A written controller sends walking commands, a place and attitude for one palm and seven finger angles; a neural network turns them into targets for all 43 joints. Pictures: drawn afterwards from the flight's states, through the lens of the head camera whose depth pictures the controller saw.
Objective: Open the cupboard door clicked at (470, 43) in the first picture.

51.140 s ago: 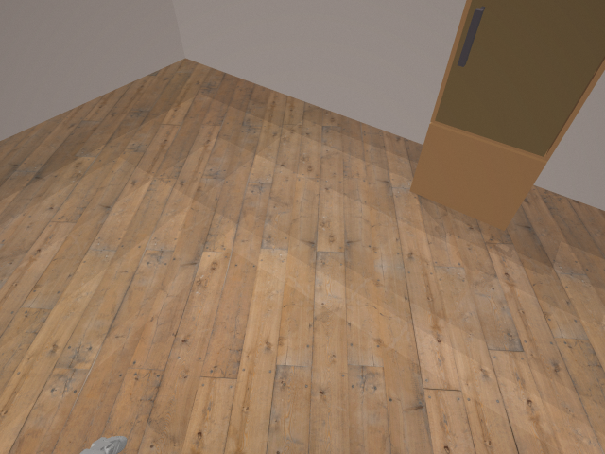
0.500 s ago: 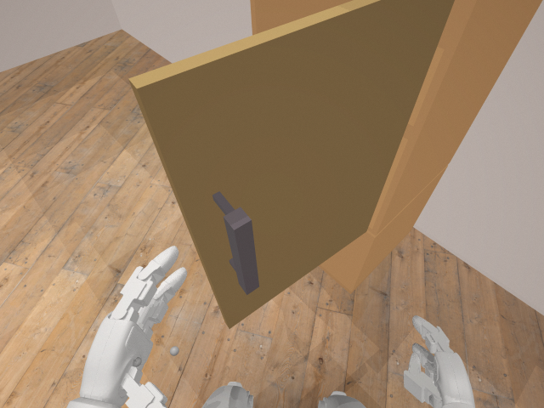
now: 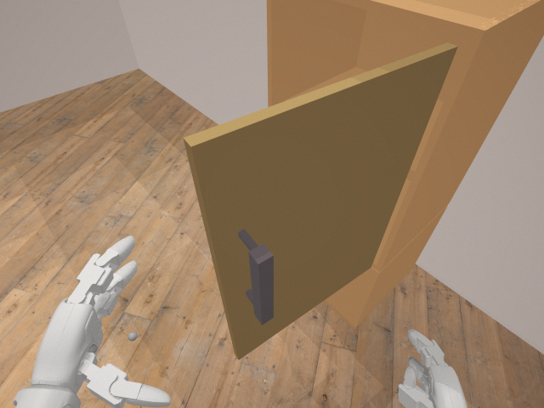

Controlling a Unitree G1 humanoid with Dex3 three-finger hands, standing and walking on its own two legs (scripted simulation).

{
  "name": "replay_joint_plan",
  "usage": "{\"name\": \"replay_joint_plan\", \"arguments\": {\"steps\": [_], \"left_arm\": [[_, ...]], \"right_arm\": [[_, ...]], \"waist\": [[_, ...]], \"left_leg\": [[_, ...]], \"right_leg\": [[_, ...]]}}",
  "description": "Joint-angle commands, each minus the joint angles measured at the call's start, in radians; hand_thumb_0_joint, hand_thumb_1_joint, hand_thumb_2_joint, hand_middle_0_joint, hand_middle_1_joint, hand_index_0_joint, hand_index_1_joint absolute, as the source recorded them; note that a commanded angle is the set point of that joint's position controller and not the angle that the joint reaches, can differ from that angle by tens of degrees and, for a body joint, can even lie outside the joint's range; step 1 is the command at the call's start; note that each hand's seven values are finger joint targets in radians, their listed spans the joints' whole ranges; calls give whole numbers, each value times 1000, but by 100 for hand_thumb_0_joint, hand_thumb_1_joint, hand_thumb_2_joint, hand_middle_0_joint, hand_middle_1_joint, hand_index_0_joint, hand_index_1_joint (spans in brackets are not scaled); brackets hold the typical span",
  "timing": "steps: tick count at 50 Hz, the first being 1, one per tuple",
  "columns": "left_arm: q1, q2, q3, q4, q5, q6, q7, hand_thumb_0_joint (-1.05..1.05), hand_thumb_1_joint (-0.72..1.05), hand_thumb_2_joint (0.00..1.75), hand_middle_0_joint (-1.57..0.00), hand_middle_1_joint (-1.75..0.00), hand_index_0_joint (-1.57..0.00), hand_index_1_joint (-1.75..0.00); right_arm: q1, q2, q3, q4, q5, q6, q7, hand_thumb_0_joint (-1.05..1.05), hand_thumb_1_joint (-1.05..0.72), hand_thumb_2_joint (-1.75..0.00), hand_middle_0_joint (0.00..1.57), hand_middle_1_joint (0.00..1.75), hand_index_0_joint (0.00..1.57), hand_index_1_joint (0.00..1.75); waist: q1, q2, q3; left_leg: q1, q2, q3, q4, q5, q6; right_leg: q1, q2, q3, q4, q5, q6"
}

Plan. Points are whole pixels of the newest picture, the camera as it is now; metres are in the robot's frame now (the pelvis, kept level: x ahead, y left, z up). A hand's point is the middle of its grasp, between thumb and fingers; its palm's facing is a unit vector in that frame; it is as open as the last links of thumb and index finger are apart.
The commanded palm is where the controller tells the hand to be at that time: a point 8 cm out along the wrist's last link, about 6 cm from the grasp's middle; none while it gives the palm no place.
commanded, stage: draw the hand back to the body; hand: left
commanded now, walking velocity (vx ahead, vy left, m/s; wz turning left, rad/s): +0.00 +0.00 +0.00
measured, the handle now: (255, 279) +0.30 +0.06 +0.04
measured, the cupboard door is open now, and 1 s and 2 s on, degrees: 83 83 83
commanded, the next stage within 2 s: step back with the hand held close in 1.00 s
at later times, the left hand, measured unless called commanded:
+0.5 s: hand (60, 270) +0.21 +0.25 +0.18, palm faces +0.39 -0.81 -0.43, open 10.5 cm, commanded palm +0.17 +0.30 +0.20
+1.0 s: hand (49, 268) +0.20 +0.25 +0.19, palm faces +0.44 -0.80 -0.41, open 7.4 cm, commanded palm +0.16 +0.29 +0.21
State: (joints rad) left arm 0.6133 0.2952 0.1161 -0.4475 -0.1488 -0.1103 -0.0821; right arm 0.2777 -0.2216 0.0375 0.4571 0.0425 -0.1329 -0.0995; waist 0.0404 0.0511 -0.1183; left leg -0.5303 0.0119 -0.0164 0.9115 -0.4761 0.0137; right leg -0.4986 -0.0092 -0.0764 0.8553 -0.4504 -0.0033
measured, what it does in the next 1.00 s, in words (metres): stands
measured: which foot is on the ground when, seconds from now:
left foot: down 0.00-1.00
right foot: down 0.00-1.00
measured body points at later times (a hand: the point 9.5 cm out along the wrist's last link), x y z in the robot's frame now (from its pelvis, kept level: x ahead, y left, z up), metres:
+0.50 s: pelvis +0.03 +0.01 +0.04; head +0.02 -0.02 +0.49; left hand +0.19 +0.29 +0.20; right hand +0.22 -0.20 -0.04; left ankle +0.00 +0.11 -0.70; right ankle -0.01 -0.12 -0.70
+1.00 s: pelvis +0.02 -0.01 +0.05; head +0.00 -0.03 +0.50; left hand +0.18 +0.29 +0.22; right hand +0.20 -0.23 -0.04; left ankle +0.00 +0.11 -0.70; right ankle -0.01 -0.12 -0.70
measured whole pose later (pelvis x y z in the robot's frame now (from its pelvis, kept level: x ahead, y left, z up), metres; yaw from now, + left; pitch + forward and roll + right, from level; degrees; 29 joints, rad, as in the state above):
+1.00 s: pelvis +0.02 -0.01 +0.05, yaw -1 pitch -4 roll +0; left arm 0.48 0.33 0.32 -0.39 -0.05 -0.05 0.12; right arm 0.20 -0.22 0.02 0.64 0.00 -0.10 -0.09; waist 0.07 0.06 0.02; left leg -0.07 0.01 0.01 0.41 -0.27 0.01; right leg -0.06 0.00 -0.05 0.38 -0.25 -0.01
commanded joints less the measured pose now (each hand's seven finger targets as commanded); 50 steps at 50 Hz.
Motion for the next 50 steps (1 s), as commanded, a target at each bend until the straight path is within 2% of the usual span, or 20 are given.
{"name": "replay_joint_plan", "arguments": {"steps": [1,5,8,10,13,14,19,22,24,29,30,31,35,38,39,41,43,44,47,50], "left_arm": [[-4,82,53,-226,82,17,164,0,-15,45,-16,-30,-16,-30],[-13,125,90,-250,107,24,210,0,-1,51,-17,-30,-17,-30],[-47,159,132,-236,116,27,232,0,9,55,-17,-30,-17,-30],[-63,161,144,-244,118,23,237,0,17,58,-17,-30,-17,-30],[-83,187,187,-237,120,19,244,0,27,63,-18,-30,-18,-30],[-72,175,188,-233,119,18,243,0,31,64,-18,-30,-18,-30],[-94,170,218,-179,111,21,235,0,48,72,-19,-30,-19,-30],[-118,198,270,-170,106,16,233,0,58,76,-19,-30,-19,-30],[-144,211,291,-167,102,14,232,0,65,80,-19,-30,-19,-30],[-227,252,342,-211,102,-1,236,0,83,87,-20,-30,-20,-30],[-234,257,351,-208,100,-1,237,0,87,88,-20,-30,-20,-30],[-244,257,356,-202,99,-3,237,0,90,90,-20,-30,-20,-30],[-185,181,298,-107,92,11,218,0,90,90,-20,-30,-20,-30],[-196,205,317,-92,94,8,216,0,90,90,-20,-30,-20,-30],[-204,206,316,-109,91,6,214,0,90,90,-20,-30,-20,-30],[-220,231,336,-151,94,-5,217,0,90,90,-20,-30,-20,-30],[-228,254,351,-166,97,-10,221,0,90,90,-20,-30,-20,-30],[-235,244,339,-184,96,-13,221,0,90,90,-20,-30,-20,-30],[-236,243,338,-182,99,-18,226,0,90,90,-20,-30,-20,-30],[-234,237,337,-156,96,-18,226,0,90,90,-20,-30,-20,-30]], "right_arm": [[-93,-88,-30,-154,-13,-35,-22,0,-90,-90,20,30,20,30],[-114,-96,-27,-132,-23,-36,-23,0,-90,-90,20,30,20,30],[-131,-98,-23,-107,-28,-43,-26,0,-90,-90,20,30,20,30],[-135,-96,-22,-94,-27,-45,-25,0,-90,-90,20,30,20,30],[-145,-100,-21,-69,-32,-52,-22,0,-90,-90,20,30,20,30],[-150,-94,-21,-61,-34,-54,-19,0,-90,-90,20,30,20,30],[-175,-97,-27,-31,-36,-46,-5,0,-90,-90,20,30,20,30],[-180,-99,-33,-20,-39,-34,-2,0,-90,-90,20,30,20,30],[-191,-99,-34,-14,-41,-27,-1,0,-90,-90,20,30,20,30],[-198,-100,-38,1,-42,-28,2,0,-90,-90,20,30,20,30],[-197,-100,-37,5,-44,-29,5,0,-90,-90,20,30,20,30],[-199,-100,-39,8,-42,-29,6,0,-90,-90,20,30,20,30],[-200,-106,-49,15,-40,-12,16,0,-90,-90,20,30,20,30],[-210,-113,-56,14,-42,-2,16,0,-90,-90,20,30,20,30],[-213,-111,-57,8,-41,1,16,0,-90,-90,20,30,20,30],[-219,-107,-57,4,-43,-3,13,0,-90,-90,20,30,20,30],[-223,-106,-53,10,-44,-8,9,0,-90,-90,20,30,20,30],[-226,-101,-52,8,-43,-11,8,0,-90,-90,20,30,20,30],[-226,-98,-50,17,-41,-25,6,0,-90,-90,20,30,20,30],[-227,-100,-51,25,-42,-32,4,0,-90,-90,20,30,20,30]], "waist": [[-11,29,15],[-4,-15,-18],[2,-17,-6],[2,12,4],[11,11,-7],[10,27,1],[15,-16,48],[22,-34,25],[24,-21,37],[25,62,21],[25,65,19],[25,41,19],[20,-12,82],[25,-36,89],[25,-46,71],[30,-12,36],[33,14,32],[30,29,32],[27,47,61],[26,8,86]], "left_leg": [[87,-6,-22,-241,242,0],[165,-4,-21,-292,314,4],[209,-4,-18,-334,353,3],[245,-1,-16,-358,391,1],[291,0,-15,-388,474,-2],[308,4,-14,-400,512,-5],[352,10,-7,-448,576,-8],[383,9,5,-470,592,-3],[391,7,9,-484,595,-2],[437,5,15,-502,636,-5],[441,3,15,-505,637,-6],[444,5,14,-511,632,-7],[436,10,20,-528,615,-2],[428,6,23,-542,557,3],[435,5,23,-545,540,6],[444,-3,29,-542,527,8],[444,-5,28,-542,520,7],[447,-6,29,-544,512,7],[449,-8,29,-548,481,6],[439,-7,25,-555,458,7]], "right_leg": [[90,1,27,-215,200,-19],[176,0,17,-253,259,-16],[228,-2,16,-290,293,-17],[244,-2,15,-307,312,-14],[303,-3,13,-337,365,-15],[314,-4,10,-341,385,-13],[357,0,8,-392,436,-8],[397,0,11,-417,471,-7],[413,-1,15,-431,486,-8],[439,-2,22,-455,504,-10],[442,-2,20,-460,510,-10],[443,1,17,-463,501,-9],[427,4,17,-485,496,-3],[437,5,19,-498,475,-6],[442,4,22,-498,466,-3],[458,2,29,-498,469,-5],[465,1,30,-503,466,-9],[461,0,32,-504,458,-7],[440,3,34,-518,428,-8],[432,5,31,-526,407,-6]]}}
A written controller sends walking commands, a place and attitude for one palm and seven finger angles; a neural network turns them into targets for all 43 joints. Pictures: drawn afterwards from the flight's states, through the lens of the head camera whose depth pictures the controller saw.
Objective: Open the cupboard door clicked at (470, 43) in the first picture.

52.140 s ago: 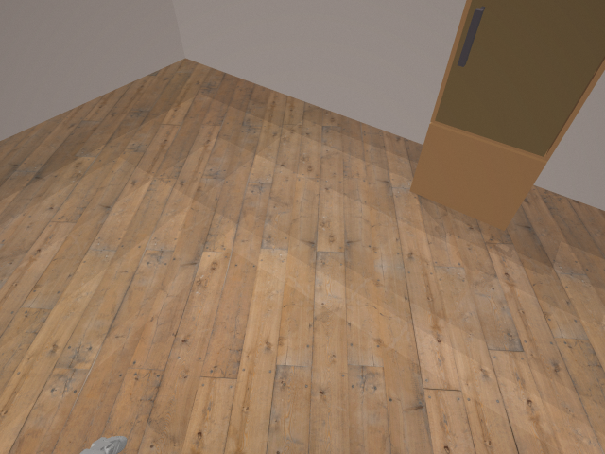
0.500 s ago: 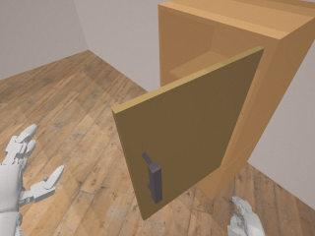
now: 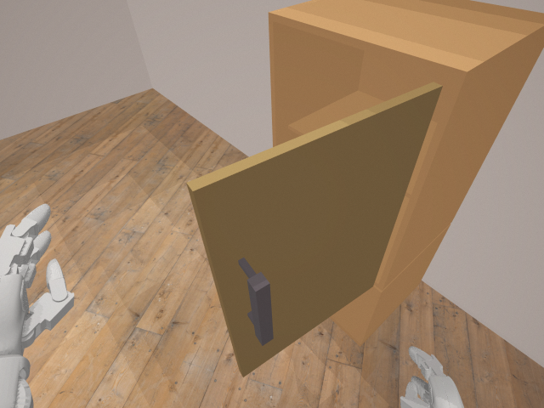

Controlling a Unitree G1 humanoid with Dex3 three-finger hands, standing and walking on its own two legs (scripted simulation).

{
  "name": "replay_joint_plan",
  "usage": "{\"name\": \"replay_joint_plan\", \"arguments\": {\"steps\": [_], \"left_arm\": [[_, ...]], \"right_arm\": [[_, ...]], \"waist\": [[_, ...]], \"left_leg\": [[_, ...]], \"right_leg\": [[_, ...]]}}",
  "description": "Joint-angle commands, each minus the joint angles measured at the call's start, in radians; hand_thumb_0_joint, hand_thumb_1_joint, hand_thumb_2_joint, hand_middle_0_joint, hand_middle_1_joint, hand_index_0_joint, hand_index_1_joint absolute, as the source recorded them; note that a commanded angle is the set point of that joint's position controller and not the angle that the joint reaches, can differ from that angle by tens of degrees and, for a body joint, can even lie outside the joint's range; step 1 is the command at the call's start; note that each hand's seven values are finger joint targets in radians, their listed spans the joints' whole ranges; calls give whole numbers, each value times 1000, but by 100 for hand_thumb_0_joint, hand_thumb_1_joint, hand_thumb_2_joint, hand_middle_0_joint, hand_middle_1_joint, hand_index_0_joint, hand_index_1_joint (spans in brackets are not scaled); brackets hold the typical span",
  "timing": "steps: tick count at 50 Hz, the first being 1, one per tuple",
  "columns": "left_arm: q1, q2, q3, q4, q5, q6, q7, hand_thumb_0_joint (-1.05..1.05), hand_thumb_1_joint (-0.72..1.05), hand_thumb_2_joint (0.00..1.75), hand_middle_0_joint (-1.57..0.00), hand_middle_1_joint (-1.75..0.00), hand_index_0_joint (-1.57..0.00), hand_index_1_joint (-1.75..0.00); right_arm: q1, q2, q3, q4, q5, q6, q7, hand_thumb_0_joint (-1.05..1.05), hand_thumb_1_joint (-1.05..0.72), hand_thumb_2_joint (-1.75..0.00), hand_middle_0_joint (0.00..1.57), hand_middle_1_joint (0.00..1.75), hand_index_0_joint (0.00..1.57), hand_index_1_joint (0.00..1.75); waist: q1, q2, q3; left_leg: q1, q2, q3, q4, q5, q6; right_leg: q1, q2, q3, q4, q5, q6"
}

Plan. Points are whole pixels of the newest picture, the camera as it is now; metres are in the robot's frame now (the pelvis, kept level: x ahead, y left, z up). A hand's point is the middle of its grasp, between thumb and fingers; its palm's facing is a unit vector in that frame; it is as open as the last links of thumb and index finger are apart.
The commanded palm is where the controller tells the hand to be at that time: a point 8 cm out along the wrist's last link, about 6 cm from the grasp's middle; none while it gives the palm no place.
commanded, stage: step back with the hand held close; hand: left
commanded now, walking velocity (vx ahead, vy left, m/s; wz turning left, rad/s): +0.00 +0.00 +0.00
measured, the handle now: (255, 302) +0.28 +0.07 +0.00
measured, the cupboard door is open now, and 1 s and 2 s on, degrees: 83 83 83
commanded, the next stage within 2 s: stop stepping back and stand still in 1.26 s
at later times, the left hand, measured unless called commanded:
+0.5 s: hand (48, 328) +0.15 +0.27 +0.14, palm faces +0.34 -0.78 -0.53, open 7.4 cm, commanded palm +0.09 +0.31 +0.17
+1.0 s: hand out of the picture +0.08 +0.29 +0.15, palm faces +0.45 -0.76 -0.47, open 7.4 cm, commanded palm +0.00 +0.33 +0.17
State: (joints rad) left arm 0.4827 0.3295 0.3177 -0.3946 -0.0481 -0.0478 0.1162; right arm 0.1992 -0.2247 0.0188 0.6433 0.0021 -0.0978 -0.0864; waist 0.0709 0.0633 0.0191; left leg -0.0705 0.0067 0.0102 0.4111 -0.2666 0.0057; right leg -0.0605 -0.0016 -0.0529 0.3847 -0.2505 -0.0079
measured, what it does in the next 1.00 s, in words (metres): shifts its weight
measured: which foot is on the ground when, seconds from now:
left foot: down 0.00-1.00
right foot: down 0.00-0.96, up 0.98-1.00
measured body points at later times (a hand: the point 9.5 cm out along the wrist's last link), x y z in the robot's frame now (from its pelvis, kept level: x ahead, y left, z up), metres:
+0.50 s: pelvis -0.05 +0.01 +0.00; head -0.02 +0.00 +0.44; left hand +0.13 +0.30 +0.17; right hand +0.14 -0.24 -0.09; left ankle -0.02 +0.11 -0.74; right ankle -0.02 -0.11 -0.74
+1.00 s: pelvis -0.12 +0.03 -0.02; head -0.10 +0.05 +0.43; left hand +0.05 +0.33 +0.18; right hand +0.04 -0.22 -0.10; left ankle -0.02 +0.11 -0.74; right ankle -0.04 -0.11 -0.73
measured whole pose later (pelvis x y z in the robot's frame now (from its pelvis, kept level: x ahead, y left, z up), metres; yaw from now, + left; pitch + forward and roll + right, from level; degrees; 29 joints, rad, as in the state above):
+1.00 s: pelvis -0.12 +0.03 -0.02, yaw +3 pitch -1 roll -4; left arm 0.52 0.43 0.43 -0.56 -0.01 -0.19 0.17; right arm 0.21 -0.22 0.00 0.60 0.00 -0.06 -0.10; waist -0.01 0.02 0.07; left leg -0.45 0.01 -0.04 0.62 -0.19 0.05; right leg -0.40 0.03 -0.05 0.63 -0.29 0.02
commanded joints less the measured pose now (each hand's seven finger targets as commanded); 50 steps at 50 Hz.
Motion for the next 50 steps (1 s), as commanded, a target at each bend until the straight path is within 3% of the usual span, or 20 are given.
{"name": "replay_joint_plan", "arguments": {"steps": [1,5,6,7,8,12,13,17,21,23,28,32,35,38,41,43,46,48,49,50], "left_arm": [[-106,191,125,-209,-3,-83,26,0,90,90,-20,-30,-20,-30],[-102,179,118,-172,-5,-83,21,0,90,90,-20,-30,-20,-30],[-185,202,122,-241,-6,-95,22,0,90,90,-20,-30,-20,-30],[-224,318,248,-240,-1,-130,27,0,90,90,-20,-30,-20,-30],[-213,311,243,-200,6,-141,22,0,90,90,-20,-30,-20,-30],[6,194,147,-177,1,-128,6,0,90,90,-20,-30,-20,-30],[23,199,150,-204,1,-133,8,0,90,90,-20,-30,-20,-30],[76,248,200,-286,-4,-135,23,0,90,90,-20,-30,-20,-30],[81,284,236,-320,-7,-141,41,0,90,90,-20,-30,-20,-30],[68,298,242,-349,-4,-149,48,0,90,90,-20,-30,-20,-30],[89,267,229,-316,2,-159,54,0,90,90,-20,-30,-20,-30],[74,251,226,-310,21,-170,54,0,90,90,-20,-30,-20,-30],[52,247,227,-294,35,-178,56,0,90,90,-20,-30,-20,-30],[10,278,241,-324,44,-188,61,0,90,90,-20,-30,-20,-30],[-18,278,217,-366,28,-196,73,0,90,90,-20,-30,-20,-30],[-14,291,225,-368,22,-200,85,0,90,90,-20,-30,-20,-30],[-14,293,238,-385,19,-203,90,0,90,90,-20,-30,-20,-30],[-5,308,283,-386,38,-215,89,0,90,90,-20,-30,-20,-30],[-14,299,283,-413,42,-216,82,0,90,90,-20,-30,-20,-30],[-22,311,289,-420,38,-218,78,0,90,90,-20,-30,-20,-30]], "right_arm": [[-147,-97,-33,-159,0,-69,-9,0,-90,-90,20,30,20,30],[-147,-98,-37,-152,0,-68,-6,0,-90,-90,20,30,20,30],[-157,-102,-36,-158,1,-74,-6,0,-90,-90,20,30,20,30],[-132,-120,-35,-182,7,-48,-7,0,-90,-90,20,30,20,30],[-128,-111,-37,-169,6,-32,-8,0,-90,-90,20,30,20,30],[-134,-121,-52,-192,1,8,1,0,-90,-90,20,30,20,30],[-136,-128,-55,-195,-1,14,-2,0,-90,-90,20,30,20,30],[-131,-120,-65,-223,5,40,-5,0,-90,-90,20,30,20,30],[-134,-109,-70,-234,12,48,-17,0,-90,-90,20,30,20,30],[-136,-118,-73,-231,12,43,-25,0,-90,-90,20,30,20,30],[-129,-130,-71,-230,7,30,-27,0,-90,-90,20,30,20,30],[-119,-143,-70,-240,6,18,-20,0,-90,-90,20,30,20,30],[-111,-143,-69,-240,2,8,-18,0,-90,-90,20,30,20,30],[-95,-145,-74,-229,-4,-3,-16,0,-90,-90,20,30,20,30],[-67,-123,-65,-207,-1,-11,-14,0,-90,-90,20,30,20,30],[-67,-123,-62,-184,-8,-12,-19,0,-90,-90,20,30,20,30],[-77,-133,-58,-198,-5,-11,-25,0,-90,-90,20,30,20,30],[-121,-152,-64,-211,-8,-24,-33,0,-90,-90,20,30,20,30],[-113,-133,-67,-219,-15,-31,-29,0,-90,-90,20,30,20,30],[-102,-111,-73,-210,-20,-42,-23,0,-90,-90,20,30,20,30]], "waist": [[-7,11,-43],[-6,-17,-22],[-9,-11,-53],[-51,-61,38],[-49,-78,35],[-60,-44,-59],[-58,7,-89],[-59,-39,-192],[-61,-71,-194],[-62,-20,-180],[-59,37,-128],[-63,61,-84],[-66,23,-41],[-73,-48,-33],[-88,-123,-52],[-94,-95,-70],[-92,32,-44],[-68,246,-53],[-59,278,-82],[-63,215,-110]], "left_leg": [[-17,-3,2,-53,250,15],[-23,1,0,-65,219,15],[-7,-1,-2,-63,217,18],[-91,18,-27,-22,183,36],[-107,16,-38,-10,166,31],[-84,27,-24,16,293,24],[-87,32,-30,9,340,21],[-104,46,-30,28,397,17],[-142,46,-33,47,349,14],[-172,49,-49,41,332,17],[-302,80,-98,-42,157,36],[-524,109,-135,-117,-155,65],[-629,108,-142,-110,-327,78],[-553,60,-103,13,-339,59],[-299,-11,-34,199,-193,10],[-208,-15,-27,228,-150,3],[-365,51,-141,30,-287,27],[-700,207,-347,-268,-541,100],[-755,263,-413,-333,-530,131],[-642,274,-402,-301,-392,139]], "right_leg": [[-12,-1,10,-58,208,-2],[-21,1,10,-68,172,0],[-15,0,17,-69,174,0],[-111,-41,73,-115,209,9],[-106,-63,67,-117,218,3],[-95,-72,49,-64,304,7],[-70,-71,35,-40,325,6],[-30,-65,42,14,390,10],[-50,-77,55,30,395,9],[-57,-75,55,42,371,6],[-44,-30,45,75,186,19],[53,-5,60,149,95,24],[54,-11,85,141,-11,25],[-89,-58,144,9,-189,2],[-361,-139,166,-115,-301,-40],[-441,-151,142,-118,-288,-47],[-337,-57,72,5,-294,1],[-4,75,24,366,-129,35],[68,105,28,558,-100,35],[-24,91,61,627,-151,26]]}}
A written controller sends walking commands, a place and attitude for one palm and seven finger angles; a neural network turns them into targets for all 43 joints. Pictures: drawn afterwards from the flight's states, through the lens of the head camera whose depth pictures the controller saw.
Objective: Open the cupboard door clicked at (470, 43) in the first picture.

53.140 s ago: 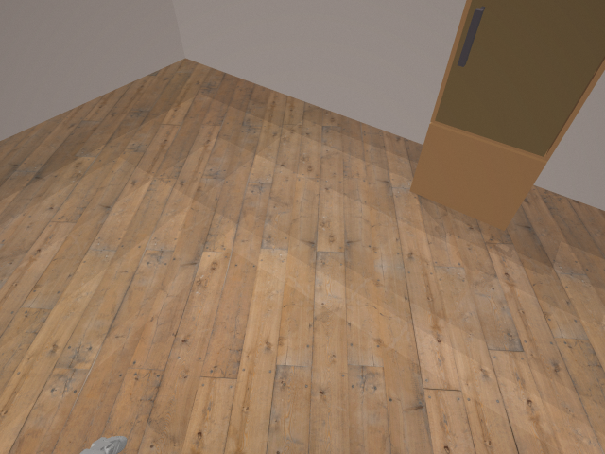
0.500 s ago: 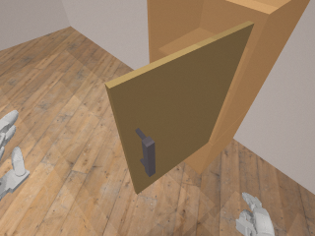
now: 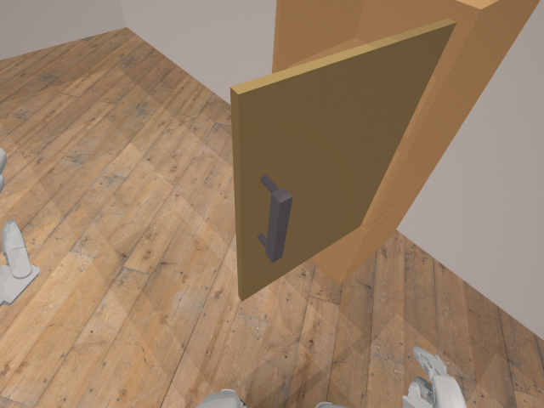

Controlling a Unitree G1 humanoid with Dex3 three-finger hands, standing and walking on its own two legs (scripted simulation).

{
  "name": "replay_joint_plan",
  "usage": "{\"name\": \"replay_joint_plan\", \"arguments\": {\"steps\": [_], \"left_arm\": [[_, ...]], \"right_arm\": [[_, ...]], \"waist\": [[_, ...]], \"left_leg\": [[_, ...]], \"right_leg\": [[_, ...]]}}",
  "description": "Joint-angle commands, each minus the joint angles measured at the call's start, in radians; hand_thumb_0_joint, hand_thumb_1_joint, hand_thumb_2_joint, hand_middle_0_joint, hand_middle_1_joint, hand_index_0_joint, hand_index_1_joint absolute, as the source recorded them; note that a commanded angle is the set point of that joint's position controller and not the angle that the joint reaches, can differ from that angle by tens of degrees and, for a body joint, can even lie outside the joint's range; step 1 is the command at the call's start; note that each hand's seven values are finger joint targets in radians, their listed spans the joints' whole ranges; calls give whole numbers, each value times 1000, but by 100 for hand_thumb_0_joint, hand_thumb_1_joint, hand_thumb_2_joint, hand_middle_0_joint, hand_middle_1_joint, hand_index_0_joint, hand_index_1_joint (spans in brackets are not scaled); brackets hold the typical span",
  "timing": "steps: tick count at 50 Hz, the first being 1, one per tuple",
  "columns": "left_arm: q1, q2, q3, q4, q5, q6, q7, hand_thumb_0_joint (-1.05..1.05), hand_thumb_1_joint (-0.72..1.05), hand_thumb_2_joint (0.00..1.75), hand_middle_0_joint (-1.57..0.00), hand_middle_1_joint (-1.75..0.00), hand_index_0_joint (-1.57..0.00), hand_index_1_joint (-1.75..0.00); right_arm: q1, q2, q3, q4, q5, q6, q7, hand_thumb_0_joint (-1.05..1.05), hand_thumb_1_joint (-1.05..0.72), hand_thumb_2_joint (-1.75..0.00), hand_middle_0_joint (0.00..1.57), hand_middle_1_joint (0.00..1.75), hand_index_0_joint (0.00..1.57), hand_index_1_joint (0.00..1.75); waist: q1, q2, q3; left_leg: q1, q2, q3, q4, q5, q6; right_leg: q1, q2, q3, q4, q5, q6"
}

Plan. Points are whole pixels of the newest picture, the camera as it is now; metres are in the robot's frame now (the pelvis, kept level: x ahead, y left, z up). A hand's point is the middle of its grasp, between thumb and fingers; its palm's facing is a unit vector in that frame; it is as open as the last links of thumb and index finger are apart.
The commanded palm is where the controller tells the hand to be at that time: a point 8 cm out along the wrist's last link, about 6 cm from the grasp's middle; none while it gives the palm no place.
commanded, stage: step back with the hand held close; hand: left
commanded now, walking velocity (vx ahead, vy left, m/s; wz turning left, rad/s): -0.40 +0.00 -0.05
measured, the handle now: (270, 220) +0.41 +0.03 +0.01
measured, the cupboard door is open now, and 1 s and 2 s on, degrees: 83 83 83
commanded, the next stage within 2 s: stop stepping back and stand still in 0.26 s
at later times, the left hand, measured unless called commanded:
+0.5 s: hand (31, 343) +0.14 +0.22 +0.19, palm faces +0.29 -0.79 -0.53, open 7.4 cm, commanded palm +0.10 +0.25 +0.19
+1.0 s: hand out of the picture +0.11 +0.23 +0.18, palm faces +0.43 -0.77 -0.47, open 7.4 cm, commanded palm +0.05 +0.26 +0.19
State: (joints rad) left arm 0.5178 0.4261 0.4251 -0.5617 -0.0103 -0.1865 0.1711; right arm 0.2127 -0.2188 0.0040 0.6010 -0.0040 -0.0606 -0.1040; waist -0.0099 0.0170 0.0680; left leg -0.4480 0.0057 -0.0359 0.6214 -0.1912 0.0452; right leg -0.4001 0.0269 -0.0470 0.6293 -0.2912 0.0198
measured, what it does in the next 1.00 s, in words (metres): walks backwards: right foot, then left foot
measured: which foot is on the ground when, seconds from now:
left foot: down 0.00-0.32, up 0.34-0.44, down 0.46-0.70, up 0.72-0.90, down 0.92-1.00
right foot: up 0.00-0.24, down 0.26-0.46, up 0.48-0.64, down 0.66-1.00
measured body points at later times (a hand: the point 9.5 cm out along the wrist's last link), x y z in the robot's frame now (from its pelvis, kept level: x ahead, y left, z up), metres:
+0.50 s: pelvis -0.06 -0.03 +0.01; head -0.05 -0.01 +0.46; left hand +0.12 +0.26 +0.22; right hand +0.10 -0.29 -0.05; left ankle +0.00 +0.04 -0.73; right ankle -0.19 -0.10 -0.69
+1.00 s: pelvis -0.10 -0.03 +0.01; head -0.10 -0.03 +0.46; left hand +0.08 +0.27 +0.20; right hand +0.02 -0.28 -0.09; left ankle -0.10 +0.09 -0.73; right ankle -0.10 -0.14 -0.73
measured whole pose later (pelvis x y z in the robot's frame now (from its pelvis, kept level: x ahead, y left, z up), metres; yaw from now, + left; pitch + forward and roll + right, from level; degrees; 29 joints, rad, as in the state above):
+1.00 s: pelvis -0.10 -0.03 +0.01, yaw -2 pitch -1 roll +0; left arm 0.51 0.39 0.42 -0.42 -0.01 -0.22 0.16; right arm 0.26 -0.22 -0.01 0.69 0.00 -0.13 -0.09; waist 0.00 0.00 0.00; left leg -0.22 0.02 0.04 0.51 -0.28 0.00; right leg -0.24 -0.01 -0.06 0.51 -0.26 -0.02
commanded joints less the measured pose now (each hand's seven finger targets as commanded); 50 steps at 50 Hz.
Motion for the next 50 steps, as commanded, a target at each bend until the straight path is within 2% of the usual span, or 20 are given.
{"name": "replay_joint_plan", "arguments": {"steps": [1,10,13,15,17,18,20,21,22,23,24,26,32,33,35,37,40,45,47,50], "left_arm": [[-36,207,181,-253,-4,-83,21,0,90,90,-20,-30,-20,-30],[-15,164,92,-220,-56,-50,-1,0,90,90,-20,-30,-20,-30],[-40,289,176,-257,-47,-75,-10,0,90,90,-20,-30,-20,-30],[-53,322,233,-230,-56,-96,-11,0,90,90,-20,-30,-20,-30],[16,308,251,-151,-55,-88,-22,0,90,90,-20,-30,-20,-30],[90,333,297,-119,-52,-74,-25,0,90,90,-20,-30,-20,-30],[151,238,203,-173,-59,-32,-38,0,90,90,-20,-30,-20,-30],[115,228,171,-249,-68,-30,-36,0,90,90,-20,-30,-20,-30],[90,237,172,-290,-71,-36,-31,0,90,90,-20,-30,-20,-30],[63,222,137,-264,-70,-29,-36,0,90,90,-20,-30,-20,-30],[-11,151,83,-224,-63,-46,-33,0,90,90,-20,-30,-20,-30],[46,147,104,-9,-47,-6,-9,0,90,90,-20,-30,-20,-30],[44,191,115,-132,-20,-21,-5,0,90,90,-20,-30,-20,-30],[32,222,134,-160,-14,-30,-5,0,90,90,-20,-30,-20,-30],[-6,232,127,-214,-13,-45,-4,0,90,90,-20,-30,-20,-30],[-52,205,117,-200,-3,-58,-1,0,90,90,-20,-30,-20,-30],[-64,199,130,-122,2,-77,11,0,90,90,-20,-30,-20,-30],[-41,149,98,-30,-4,-91,17,0,90,90,-20,-30,-20,-30],[-29,152,105,-52,-8,-97,11,0,90,90,-20,-30,-20,-30],[18,150,109,-35,-9,-90,-3,0,90,90,-20,-30,-20,-30]], "right_arm": [[-106,-121,-68,-156,-16,-91,4,0,-90,-90,20,30,20,30],[-108,-121,-50,-67,-23,-108,49,0,-90,-90,20,30,20,30],[-130,-98,-44,-80,-12,-70,46,0,-90,-90,20,30,20,30],[-190,-94,-35,-128,9,-69,33,0,-90,-90,20,30,20,30],[-234,-97,-33,-167,42,-64,27,0,-90,-90,20,30,20,30],[-260,-100,-25,-189,45,-63,22,0,-90,-90,20,30,20,30],[-195,-94,-15,-165,31,-41,21,0,-90,-90,20,30,20,30],[-178,-115,-16,-155,25,-32,22,0,-90,-90,20,30,20,30],[-160,-136,-27,-146,12,-42,29,0,-90,-90,20,30,20,30],[-140,-142,-34,-134,5,-66,40,0,-90,-90,20,30,20,30],[-86,-134,-33,-109,12,-99,41,0,-90,-90,20,30,20,30],[-70,-131,-47,-102,12,-119,36,0,-90,-90,20,30,20,30],[-109,-122,-48,-167,10,-91,15,0,-90,-90,20,30,20,30],[-114,-119,-50,-174,4,-86,15,0,-90,-90,20,30,20,30],[-110,-112,-58,-155,-3,-79,23,0,-90,-90,20,30,20,30],[-62,-112,-58,-107,-9,-95,27,0,-90,-90,20,30,20,30],[-75,-93,-39,-97,-5,-111,11,0,-90,-90,20,30,20,30],[-46,-101,-41,-75,-2,-141,-1,0,-90,-90,20,30,20,30],[-53,-127,-52,-95,7,-136,9,0,-90,-90,20,30,20,30],[-49,-105,-39,-91,11,-126,20,0,-90,-90,20,30,20,30]], "waist": [[17,222,-190],[22,173,-273],[22,-42,-341],[42,-155,-318],[51,-332,-274],[58,-289,-290],[16,-71,-319],[-6,109,-346],[6,259,-349],[14,298,-289],[-5,227,-140],[17,149,-64],[7,122,-86],[7,30,-82],[9,-216,-69],[-13,-155,-77],[-3,-87,-98],[10,1,-81],[23,47,-114],[7,43,-149]], "left_leg": [[-151,273,-332,-461,-346,102],[310,209,-156,-346,248,35],[373,112,-2,-102,376,-12],[220,16,109,-4,53,-34],[28,-71,134,111,-214,-35],[28,-73,136,95,-207,-27],[221,-61,161,-28,84,-7],[402,-3,96,-89,469,13],[493,125,-55,-156,717,67],[427,211,-165,-265,572,97],[263,232,-188,-343,375,96],[158,245,-201,-414,-1,113],[-154,113,-65,-424,-447,20],[-130,47,-10,-273,-403,-6],[24,-40,21,293,-240,-56],[2,-4,-2,444,-178,-59],[76,29,53,177,-137,-45],[237,36,47,-244,-55,-14],[237,124,-53,-225,133,12],[190,108,-15,-217,282,-11]], "right_leg": [[240,62,74,388,-149,-7],[181,49,46,-223,-116,-29],[181,-99,152,-345,458,-14],[275,-174,144,-284,918,26],[378,-225,105,-190,1564,187],[371,-226,93,-147,1610,183],[303,-157,43,-47,1271,75],[186,-89,17,-2,923,61],[83,-2,13,100,234,49],[35,33,57,225,-307,28],[73,34,113,284,-360,4],[56,2,69,225,-262,2],[436,-10,-29,-128,-104,-27],[366,-72,53,-235,-169,-50],[-30,-410,528,-545,-460,-186],[-41,-370,444,-500,-400,-171],[68,-274,231,-393,-132,-138],[151,-170,164,-263,15,-65],[195,-87,112,-191,151,-22],[288,-69,45,-128,324,-13]]}}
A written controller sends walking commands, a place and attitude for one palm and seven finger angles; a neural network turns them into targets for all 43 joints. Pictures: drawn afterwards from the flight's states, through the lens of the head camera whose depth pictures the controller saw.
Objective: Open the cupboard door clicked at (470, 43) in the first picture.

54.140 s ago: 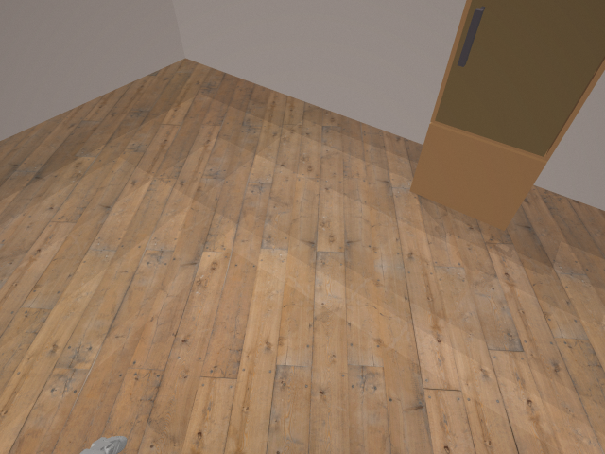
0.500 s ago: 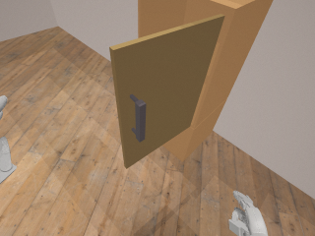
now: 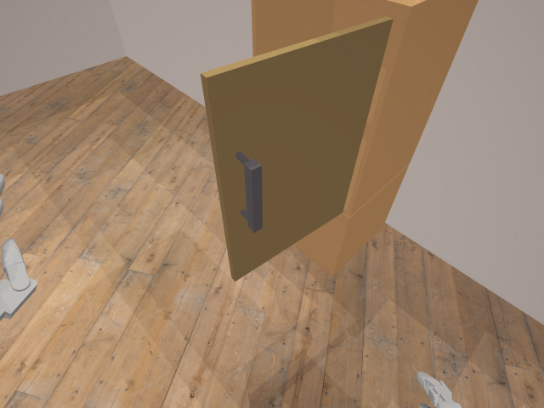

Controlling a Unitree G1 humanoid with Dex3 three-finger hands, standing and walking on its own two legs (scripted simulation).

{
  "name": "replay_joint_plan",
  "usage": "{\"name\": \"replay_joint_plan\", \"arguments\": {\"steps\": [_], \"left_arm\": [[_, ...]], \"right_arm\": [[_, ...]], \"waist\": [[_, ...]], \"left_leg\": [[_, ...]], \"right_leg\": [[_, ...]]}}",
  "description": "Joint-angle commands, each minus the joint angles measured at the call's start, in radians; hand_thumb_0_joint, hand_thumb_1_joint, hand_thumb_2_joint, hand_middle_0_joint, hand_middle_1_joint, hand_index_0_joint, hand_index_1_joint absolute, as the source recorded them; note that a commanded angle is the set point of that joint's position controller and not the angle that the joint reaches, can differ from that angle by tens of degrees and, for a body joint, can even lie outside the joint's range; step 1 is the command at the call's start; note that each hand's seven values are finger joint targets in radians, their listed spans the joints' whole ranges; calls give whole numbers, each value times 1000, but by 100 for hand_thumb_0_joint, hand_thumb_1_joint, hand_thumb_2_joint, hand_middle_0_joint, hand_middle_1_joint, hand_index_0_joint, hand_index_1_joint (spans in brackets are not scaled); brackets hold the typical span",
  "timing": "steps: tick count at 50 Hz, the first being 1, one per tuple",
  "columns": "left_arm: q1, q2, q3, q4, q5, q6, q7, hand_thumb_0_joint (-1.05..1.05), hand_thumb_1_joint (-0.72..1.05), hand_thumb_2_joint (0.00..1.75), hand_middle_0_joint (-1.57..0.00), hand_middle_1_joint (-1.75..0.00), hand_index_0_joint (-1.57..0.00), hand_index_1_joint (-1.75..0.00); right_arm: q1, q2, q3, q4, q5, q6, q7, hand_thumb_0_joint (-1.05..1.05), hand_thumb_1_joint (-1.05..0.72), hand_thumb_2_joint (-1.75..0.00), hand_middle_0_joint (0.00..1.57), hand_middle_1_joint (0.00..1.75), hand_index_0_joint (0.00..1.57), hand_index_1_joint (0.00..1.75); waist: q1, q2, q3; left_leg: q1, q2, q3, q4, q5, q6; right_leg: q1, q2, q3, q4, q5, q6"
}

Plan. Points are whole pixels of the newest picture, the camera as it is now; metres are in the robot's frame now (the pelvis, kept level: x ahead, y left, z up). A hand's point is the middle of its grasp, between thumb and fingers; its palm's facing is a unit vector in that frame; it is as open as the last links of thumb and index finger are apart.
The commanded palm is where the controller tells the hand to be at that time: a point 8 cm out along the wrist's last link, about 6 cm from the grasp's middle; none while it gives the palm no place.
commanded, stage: stop stepping back and stand still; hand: left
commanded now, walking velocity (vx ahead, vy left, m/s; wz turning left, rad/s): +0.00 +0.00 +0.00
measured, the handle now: (248, 193) +0.51 +0.08 +0.00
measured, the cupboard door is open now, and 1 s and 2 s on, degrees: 83 83 83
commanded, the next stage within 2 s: let the arm hang, fingers relaxed in 0.32 s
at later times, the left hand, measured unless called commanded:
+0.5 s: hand (51, 331) +0.19 +0.29 +0.07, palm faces +0.29 -0.82 -0.49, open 7.4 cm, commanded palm none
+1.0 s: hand out of the picture -0.04 +0.21 -0.17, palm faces +0.05 -0.96 -0.26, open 7.2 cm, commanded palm none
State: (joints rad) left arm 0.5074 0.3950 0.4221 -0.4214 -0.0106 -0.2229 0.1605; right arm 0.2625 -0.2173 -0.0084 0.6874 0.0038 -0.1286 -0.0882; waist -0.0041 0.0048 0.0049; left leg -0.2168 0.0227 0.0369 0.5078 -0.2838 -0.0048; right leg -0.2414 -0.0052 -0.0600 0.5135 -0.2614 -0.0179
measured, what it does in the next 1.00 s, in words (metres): stands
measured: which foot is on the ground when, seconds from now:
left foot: down 0.00-1.00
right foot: down 0.00-1.00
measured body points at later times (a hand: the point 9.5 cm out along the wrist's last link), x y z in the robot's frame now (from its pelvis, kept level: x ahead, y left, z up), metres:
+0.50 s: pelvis -0.02 +0.02 +0.00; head -0.02 +0.00 +0.45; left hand +0.17 +0.33 +0.10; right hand +0.15 -0.22 -0.10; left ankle +0.00 +0.12 -0.74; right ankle +0.01 -0.10 -0.74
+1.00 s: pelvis -0.03 +0.00 +0.00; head -0.01 -0.01 +0.45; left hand -0.05 +0.26 -0.14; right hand -0.03 -0.24 -0.16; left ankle -0.01 +0.12 -0.74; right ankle +0.01 -0.10 -0.74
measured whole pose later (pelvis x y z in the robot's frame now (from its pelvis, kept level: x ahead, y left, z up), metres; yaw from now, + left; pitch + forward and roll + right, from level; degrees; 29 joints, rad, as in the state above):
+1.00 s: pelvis -0.03 +0.00 +0.00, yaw +2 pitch -1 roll +0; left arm 0.28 0.22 0.02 1.09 0.02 0.03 0.01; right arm 0.30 -0.20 -0.01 1.09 -0.03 0.03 -0.01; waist 0.00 0.03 0.06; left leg -0.26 0.01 0.00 0.48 -0.21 0.00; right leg -0.25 -0.02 -0.10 0.46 -0.20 -0.03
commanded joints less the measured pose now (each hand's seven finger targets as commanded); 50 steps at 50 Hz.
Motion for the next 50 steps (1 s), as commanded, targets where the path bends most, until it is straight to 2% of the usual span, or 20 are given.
{"name": "replay_joint_plan", "arguments": {"steps": [1,8,16,20,21,22,23,24,25,27,28,30,32,35,36,39,42,45,47,50], "left_arm": [[17,174,101,-197,-10,-54,4,0,90,90,-20,-30,-20,-30],[26,211,135,-281,-18,-56,8,0,90,90,-20,-30,-20,-30],[-38,150,83,-194,-16,-42,6,0,90,90,-20,-30,-20,-30],[-60,143,64,-171,-12,-34,4,0,90,90,-20,-30,-20,-30],[-92,0,-322,585,56,119,-134,0,90,90,-20,-30,-20,-30],[-98,-10,-294,617,46,193,-157,0,90,90,-20,-30,-20,-30],[-107,-24,-302,606,45,212,-161,0,90,90,-20,-30,-20,-30],[-126,-31,-306,638,45,213,-163,0,90,90,-20,-30,-20,-30],[-151,-17,-307,685,50,210,-166,0,90,90,-20,-30,-20,-30],[-187,17,-316,797,54,204,-167,0,90,90,-20,-30,-20,-30],[-214,32,-319,853,55,201,-165,0,90,90,-20,-30,-20,-30],[-268,42,-338,966,49,207,-159,0,90,90,-20,-30,-20,-30],[-313,30,-360,1057,42,217,-153,0,90,90,-20,-30,-20,-30],[-304,-3,-380,1180,33,224,-147,0,90,90,-20,-30,-20,-30],[-282,-11,-382,1222,31,224,-146,0,90,90,-20,-30,-20,-30],[-237,-38,-370,1314,30,223,-142,0,90,90,-20,-30,-20,-30],[-248,-28,-372,1377,25,220,-145,0,90,90,-20,-30,-20,-30],[-265,-33,-374,1424,24,218,-146,0,90,90,-20,-30,-20,-30],[-266,-38,-374,1447,23,217,-144,0,90,90,-20,-30,-20,-30],[-268,-40,-374,1475,21,215,-143,0,90,90,-20,-30,-20,-30]], "right_arm": [[-106,-111,-27,-186,6,-59,9,0,-90,-90,20,30,20,30],[-122,-108,-26,-204,-1,-74,10,0,-90,-90,20,30,20,30],[-119,-102,-21,-200,-3,-67,7,0,-90,-90,20,30,20,30],[-120,-107,-24,-198,-3,-66,6,0,-90,-90,20,30,20,30],[-195,-290,-77,57,-6,-86,97,0,-90,-90,20,30,20,30],[-127,-243,-75,57,-5,-10,98,0,-90,-90,20,30,20,30],[-112,-232,-74,39,-7,8,93,0,-90,-90,20,30,20,30],[-120,-236,-68,43,-17,19,90,0,-90,-90,20,30,20,30],[-138,-233,-55,42,-22,34,88,0,-90,-90,20,30,20,30],[-155,-245,-47,61,-29,52,89,0,-90,-90,20,30,20,30],[-146,-233,-47,71,-28,62,90,0,-90,-90,20,30,20,30],[-113,-201,-36,108,-28,86,91,0,-90,-90,20,30,20,30],[-89,-169,-25,148,-32,107,89,0,-90,-90,20,30,20,30],[-87,-144,-11,200,-35,121,86,0,-90,-90,20,30,20,30],[-90,-139,-9,215,-35,123,84,0,-90,-90,20,30,20,30],[-63,-127,-15,253,-36,129,75,0,-90,-90,20,30,20,30],[-16,-123,-18,295,-33,134,72,0,-90,-90,20,30,20,30],[37,-114,-22,330,-31,137,70,0,-90,-90,20,30,20,30],[61,-103,-21,355,-31,137,68,0,-90,-90,20,30,20,30],[68,-101,-20,376,-31,133,67,0,-90,-90,20,30,20,30]], "waist": [[2,49,-89],[13,89,-103],[2,63,-38],[4,49,-42],[-28,56,36],[-14,68,-32],[-11,75,-20],[-4,92,-56],[6,44,-49],[18,-128,-76],[16,-190,-85],[-8,-243,-105],[-20,-175,-86],[-10,68,-43],[-1,120,-40],[13,181,-43],[7,125,-6],[-5,3,31],[-9,-31,33],[-6,-26,44]], "left_leg": [[-54,89,-84,-106,370,34],[-82,68,-63,-149,184,28],[-92,46,-49,-172,27,15],[-82,37,-47,-178,55,12],[-178,74,-120,-34,260,29],[-101,95,-102,-61,317,28],[-100,112,-108,-76,352,37],[-167,139,-161,-100,265,69],[-199,141,-191,-119,228,89],[-179,117,-186,-93,203,83],[-138,83,-156,-57,206,69],[-61,20,-97,11,145,47],[-9,2,-70,20,117,35],[-45,34,-113,-71,86,35],[-75,46,-127,-104,52,37],[-126,53,-135,-137,-36,37],[-132,44,-129,-143,-80,33],[-94,41,-115,-124,-46,35],[-66,38,-105,-111,-15,35],[-56,48,-111,-131,15,38]], "right_leg": [[145,-29,53,-9,293,28],[162,-20,62,-45,215,28],[106,-19,95,-136,123,27],[115,-16,85,-155,136,30],[-25,-91,34,-4,225,1],[-53,-86,73,-12,160,-4],[-56,-57,51,11,91,0],[-28,-52,43,61,12,-1],[-4,-44,47,78,2,-4],[43,-62,66,23,51,-14],[32,-93,93,-16,95,-28],[-20,-161,156,-88,81,-60],[-68,-176,161,-126,17,-68],[-51,-127,131,-113,-77,-43],[-16,-112,120,-108,-78,-33],[58,-101,95,-123,-66,-31],[43,-109,110,-163,-116,-40],[-6,-124,116,-207,-156,-46],[-22,-130,115,-220,-161,-49],[-19,-124,100,-212,-133,-44]]}}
